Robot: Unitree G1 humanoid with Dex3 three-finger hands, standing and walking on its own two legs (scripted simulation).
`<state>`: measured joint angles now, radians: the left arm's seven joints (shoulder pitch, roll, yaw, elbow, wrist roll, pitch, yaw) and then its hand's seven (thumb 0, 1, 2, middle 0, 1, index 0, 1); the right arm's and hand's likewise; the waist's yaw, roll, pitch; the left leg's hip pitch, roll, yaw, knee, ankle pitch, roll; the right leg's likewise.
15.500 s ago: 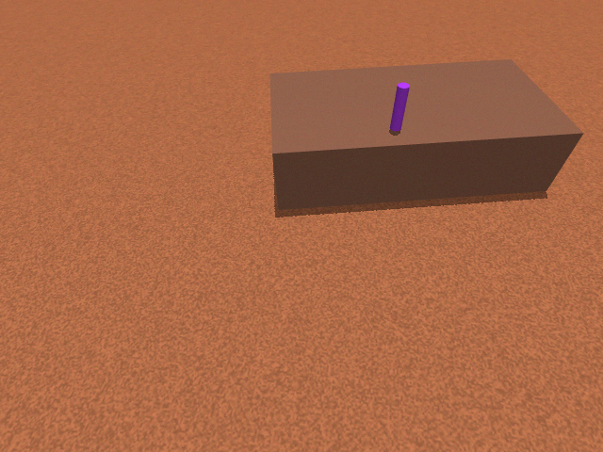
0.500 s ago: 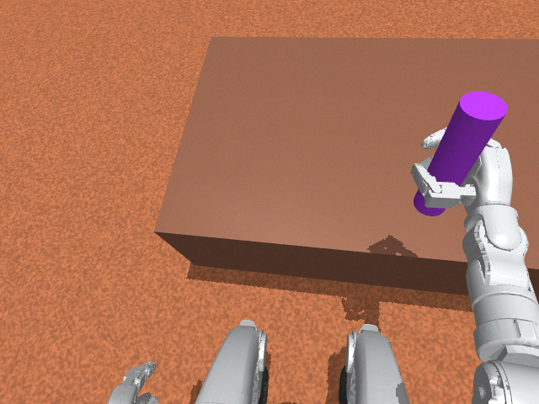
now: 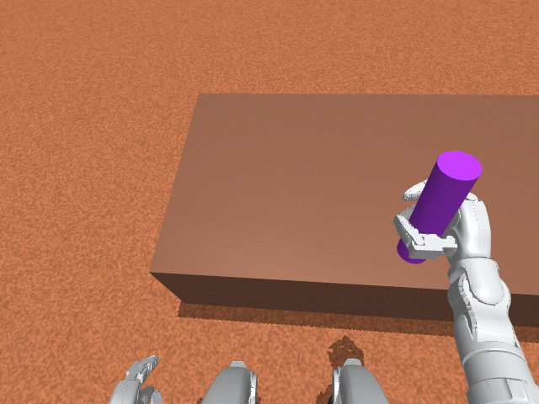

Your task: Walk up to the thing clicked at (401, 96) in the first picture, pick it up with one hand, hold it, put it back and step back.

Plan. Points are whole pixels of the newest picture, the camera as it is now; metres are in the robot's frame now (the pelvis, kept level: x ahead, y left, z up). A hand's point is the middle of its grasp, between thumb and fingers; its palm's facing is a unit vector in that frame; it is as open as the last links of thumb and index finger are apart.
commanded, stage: lift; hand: right
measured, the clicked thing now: (431, 215) +0.38 -0.18 +0.04
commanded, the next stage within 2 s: hold in 0.62 s
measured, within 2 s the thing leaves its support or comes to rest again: neither
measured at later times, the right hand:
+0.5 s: hand (421, 223) +0.35 -0.16 +0.06, palm faces +0.01 +1.00 +0.01, open 6.6 cm
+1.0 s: hand (427, 231) +0.33 -0.16 +0.08, palm faces +0.01 +1.00 +0.01, open 6.6 cm
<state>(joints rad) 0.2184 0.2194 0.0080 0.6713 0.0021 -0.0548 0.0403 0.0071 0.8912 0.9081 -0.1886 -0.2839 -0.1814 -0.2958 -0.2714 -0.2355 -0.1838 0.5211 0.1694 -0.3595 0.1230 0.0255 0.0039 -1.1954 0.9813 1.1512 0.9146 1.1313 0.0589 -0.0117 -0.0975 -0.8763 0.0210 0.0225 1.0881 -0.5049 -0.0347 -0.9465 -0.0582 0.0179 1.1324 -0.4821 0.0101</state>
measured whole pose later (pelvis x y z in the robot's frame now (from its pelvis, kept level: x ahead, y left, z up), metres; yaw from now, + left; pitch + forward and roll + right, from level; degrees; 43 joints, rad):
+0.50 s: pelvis +0.01 +0.00 +0.03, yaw +0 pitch +12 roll +1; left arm 0.23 0.22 0.01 0.68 0.00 -0.06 0.06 0.01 0.90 0.90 -0.19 -0.29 -0.19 -0.30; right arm -0.17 -0.21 -0.15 0.47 0.19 -0.37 0.14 0.03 0.00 -1.19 0.98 1.15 0.91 1.14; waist 0.04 0.00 -0.07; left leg -0.69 0.02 0.01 0.95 -0.47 -0.03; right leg -0.75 -0.06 0.00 0.98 -0.44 0.02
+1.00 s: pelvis +0.01 +0.01 +0.04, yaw +0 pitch +9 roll +1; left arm 0.21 0.21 0.00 0.69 -0.01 -0.06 0.07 0.01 0.89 0.91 -0.20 -0.30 -0.19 -0.31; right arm -0.11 -0.20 -0.13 0.42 0.19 -0.36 0.14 0.03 0.00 -1.19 0.98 1.16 0.91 1.14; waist 0.02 0.00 -0.05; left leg -0.60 0.02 0.01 0.88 -0.44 -0.03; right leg -0.66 -0.05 -0.01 0.91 -0.41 0.02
